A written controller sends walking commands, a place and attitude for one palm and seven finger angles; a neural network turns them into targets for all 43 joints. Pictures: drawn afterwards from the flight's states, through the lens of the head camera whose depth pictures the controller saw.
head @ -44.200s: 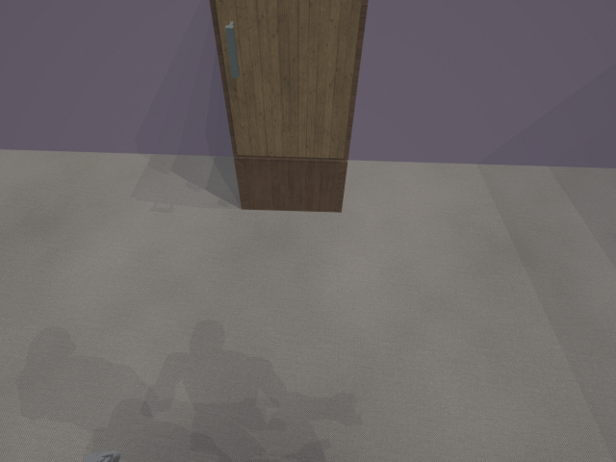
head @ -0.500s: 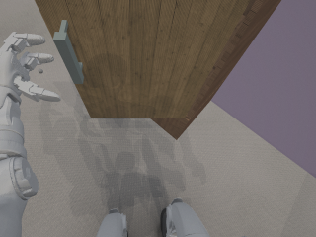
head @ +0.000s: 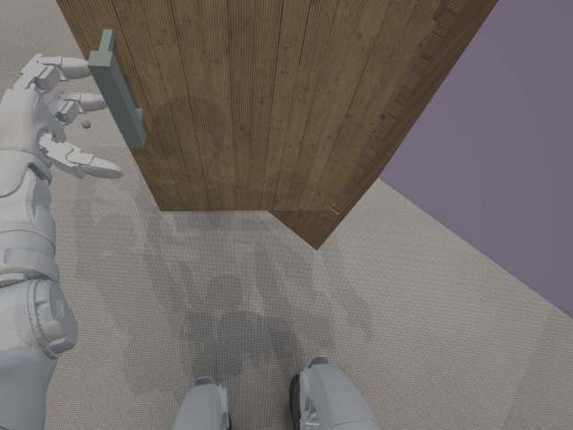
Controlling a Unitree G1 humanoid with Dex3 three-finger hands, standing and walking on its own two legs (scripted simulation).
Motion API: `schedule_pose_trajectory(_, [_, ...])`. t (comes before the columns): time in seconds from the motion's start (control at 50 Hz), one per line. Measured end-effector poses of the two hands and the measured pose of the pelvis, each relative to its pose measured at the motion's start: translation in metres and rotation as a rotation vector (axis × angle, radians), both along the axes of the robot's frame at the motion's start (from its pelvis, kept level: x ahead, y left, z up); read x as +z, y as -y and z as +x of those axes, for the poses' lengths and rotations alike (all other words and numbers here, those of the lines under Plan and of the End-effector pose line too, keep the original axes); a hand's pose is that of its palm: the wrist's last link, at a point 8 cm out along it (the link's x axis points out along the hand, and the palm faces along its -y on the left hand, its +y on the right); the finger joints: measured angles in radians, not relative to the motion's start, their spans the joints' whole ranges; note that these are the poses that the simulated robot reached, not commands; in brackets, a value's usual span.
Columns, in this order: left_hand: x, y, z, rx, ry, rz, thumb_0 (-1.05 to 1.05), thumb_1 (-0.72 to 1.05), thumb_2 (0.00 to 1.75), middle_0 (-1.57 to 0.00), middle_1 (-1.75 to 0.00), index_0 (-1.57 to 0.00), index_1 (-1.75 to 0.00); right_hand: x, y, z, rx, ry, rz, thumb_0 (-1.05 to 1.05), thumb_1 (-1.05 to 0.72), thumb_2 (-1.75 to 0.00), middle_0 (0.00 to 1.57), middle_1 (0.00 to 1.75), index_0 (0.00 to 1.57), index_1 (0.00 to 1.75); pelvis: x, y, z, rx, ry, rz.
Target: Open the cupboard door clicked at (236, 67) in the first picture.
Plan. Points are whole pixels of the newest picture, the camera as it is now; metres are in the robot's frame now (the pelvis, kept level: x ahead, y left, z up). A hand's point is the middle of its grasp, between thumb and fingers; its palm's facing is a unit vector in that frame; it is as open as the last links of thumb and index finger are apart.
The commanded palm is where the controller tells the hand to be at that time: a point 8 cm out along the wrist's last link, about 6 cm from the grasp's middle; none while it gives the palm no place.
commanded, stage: slide the fingers in behind the handle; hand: left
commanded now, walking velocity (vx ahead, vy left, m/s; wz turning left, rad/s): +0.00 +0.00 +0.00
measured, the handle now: (123, 93) +0.55 +0.18 +0.06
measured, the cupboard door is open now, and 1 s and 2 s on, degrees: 43 43 43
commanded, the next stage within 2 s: close the thumb around the handle in 1.24 s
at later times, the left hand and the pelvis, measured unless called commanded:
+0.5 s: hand (108, 127) +0.50 +0.19 +0.07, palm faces -0.04 -1.00 +0.00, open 14.0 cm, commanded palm +0.48 +0.23 +0.07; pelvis +0.01 +0.00 +0.00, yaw +0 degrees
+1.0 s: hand (139, 123) +0.51 +0.16 +0.06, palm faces -0.01 -1.00 -0.03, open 14.0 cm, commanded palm +0.48 +0.20 +0.07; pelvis +0.00 -0.01 +0.00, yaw +1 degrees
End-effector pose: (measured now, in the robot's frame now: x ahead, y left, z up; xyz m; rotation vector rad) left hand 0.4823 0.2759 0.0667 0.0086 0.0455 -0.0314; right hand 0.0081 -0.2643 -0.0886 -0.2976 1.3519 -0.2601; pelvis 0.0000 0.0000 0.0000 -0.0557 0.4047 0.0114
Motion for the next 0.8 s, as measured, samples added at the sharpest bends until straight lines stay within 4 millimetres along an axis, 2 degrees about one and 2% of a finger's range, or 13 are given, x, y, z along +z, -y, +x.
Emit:
schedule_pose_trajectory(0.12, [0.001, 0.004, 0.005, 0.004, 0.011, 0.005, -0.01, -0.50, 0.30, -0.30, -1.20, -0.30, -1.20, -0.001, -0.003, 0.000, -0.007, 0.003, 0.008, 0.00, -0.90, -0.90, 0.21, 0.30, 0.21, 0.29, 0.000, -0.001, 0.001, -0.003, -0.004, 0.001])
schedule_pose_trajectory(0.32, [0.001, 0.010, 0.000, 0.000, 0.020, -0.003, -0.01, -0.50, 0.30, -0.30, -1.20, -0.30, -1.20, -0.001, -0.007, 0.005, -0.007, 0.004, 0.026, 0.00, -0.90, -0.90, 0.21, 0.30, 0.21, 0.29, 0.002, -0.002, 0.006, -0.006, 0.000, 0.002])
schedule_pose_trajectory(0.58, [0.000, 0.036, -0.001, -0.004, 0.019, 0.000, -0.01, -0.51, 0.30, -0.30, -1.20, -0.30, -1.20, -0.004, -0.006, 0.023, 0.020, 0.047, 0.038, 0.00, -0.90, -0.90, 0.21, 0.30, 0.21, 0.29, 0.003, -0.001, 0.007, 0.006, 0.013, 0.007])
schedule_pose_trajectory(0.8, [-0.001, 0.056, 0.002, 0.003, 0.019, 0.012, -0.01, -0.50, 0.30, -0.30, -1.20, -0.30, -1.20, -0.011, -0.003, 0.019, 0.009, 0.046, 0.063, 0.00, -0.91, -0.90, 0.21, 0.30, 0.21, 0.29, 0.001, 0.005, 0.006, 0.001, 0.011, 0.019])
